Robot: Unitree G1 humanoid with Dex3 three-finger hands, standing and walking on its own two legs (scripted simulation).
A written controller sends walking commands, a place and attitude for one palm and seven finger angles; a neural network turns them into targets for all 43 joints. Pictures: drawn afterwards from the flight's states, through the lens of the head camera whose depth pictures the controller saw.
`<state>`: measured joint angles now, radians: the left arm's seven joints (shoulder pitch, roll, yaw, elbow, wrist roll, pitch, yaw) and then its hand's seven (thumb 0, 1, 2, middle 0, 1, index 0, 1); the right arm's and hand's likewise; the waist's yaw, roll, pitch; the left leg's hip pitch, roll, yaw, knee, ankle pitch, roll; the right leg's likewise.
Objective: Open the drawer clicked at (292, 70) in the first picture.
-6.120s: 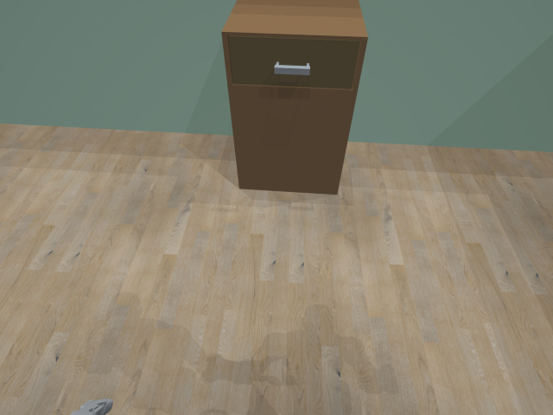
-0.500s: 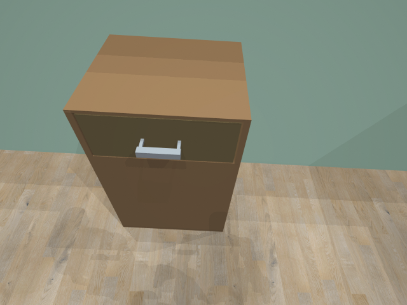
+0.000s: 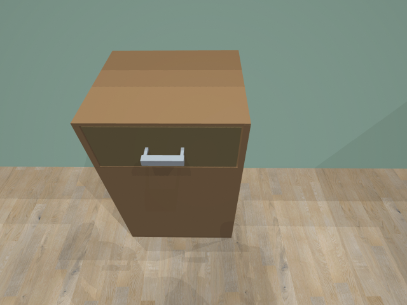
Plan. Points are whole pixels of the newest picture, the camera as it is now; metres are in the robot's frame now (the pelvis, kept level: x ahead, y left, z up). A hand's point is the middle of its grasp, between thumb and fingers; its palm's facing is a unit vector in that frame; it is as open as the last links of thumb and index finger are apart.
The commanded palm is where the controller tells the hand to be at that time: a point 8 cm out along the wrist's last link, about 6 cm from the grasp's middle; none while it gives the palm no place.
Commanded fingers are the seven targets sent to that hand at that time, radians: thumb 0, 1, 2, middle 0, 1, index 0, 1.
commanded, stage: look again from close up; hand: left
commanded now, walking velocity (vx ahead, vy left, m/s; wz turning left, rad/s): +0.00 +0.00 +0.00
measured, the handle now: (163, 155) +0.54 +0.16 -0.09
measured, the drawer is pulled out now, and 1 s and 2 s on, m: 0.00 0.00 0.00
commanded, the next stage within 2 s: raise the hand with hooked fingers in 0.32 s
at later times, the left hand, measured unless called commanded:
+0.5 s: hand out of the picture +0.07 +0.17 -0.14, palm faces -0.09 -0.93 -0.35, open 7.3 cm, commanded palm +0.11 +0.21 -0.06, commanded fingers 0.00 0.78 0.85 -0.21 -0.38 -0.21 -0.38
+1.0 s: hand (106, 281) +0.18 +0.21 -0.06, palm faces +0.08 -0.07 -0.99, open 9.5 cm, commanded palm +0.17 +0.21 +0.01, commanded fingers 0.00 0.20 0.60 -0.25 -0.75 -0.25 -0.75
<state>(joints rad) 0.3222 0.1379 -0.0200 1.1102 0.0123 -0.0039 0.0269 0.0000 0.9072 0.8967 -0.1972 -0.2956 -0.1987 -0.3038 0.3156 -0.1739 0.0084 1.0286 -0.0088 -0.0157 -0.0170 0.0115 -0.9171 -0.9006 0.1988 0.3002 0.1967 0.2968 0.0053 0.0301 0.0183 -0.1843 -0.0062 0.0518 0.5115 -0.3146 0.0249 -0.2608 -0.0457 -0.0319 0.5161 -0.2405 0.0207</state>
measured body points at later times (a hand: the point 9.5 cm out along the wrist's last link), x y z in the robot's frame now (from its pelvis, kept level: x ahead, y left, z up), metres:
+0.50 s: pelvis +0.01 -0.02 +0.00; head +0.02 -0.03 +0.45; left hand +0.07 +0.22 -0.11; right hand +0.02 -0.24 -0.16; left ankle -0.02 +0.10 -0.74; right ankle +0.02 -0.13 -0.74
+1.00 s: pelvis -0.01 -0.03 -0.06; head +0.03 -0.05 +0.39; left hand +0.17 +0.21 +0.00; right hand +0.27 -0.22 -0.12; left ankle -0.02 +0.10 -0.74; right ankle +0.02 -0.13 -0.74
